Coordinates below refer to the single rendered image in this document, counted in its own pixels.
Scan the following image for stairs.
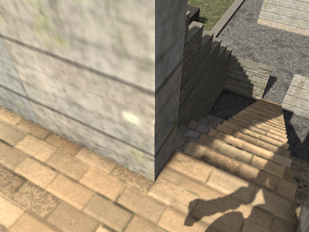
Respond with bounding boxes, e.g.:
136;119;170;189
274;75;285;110
183;98;297;202

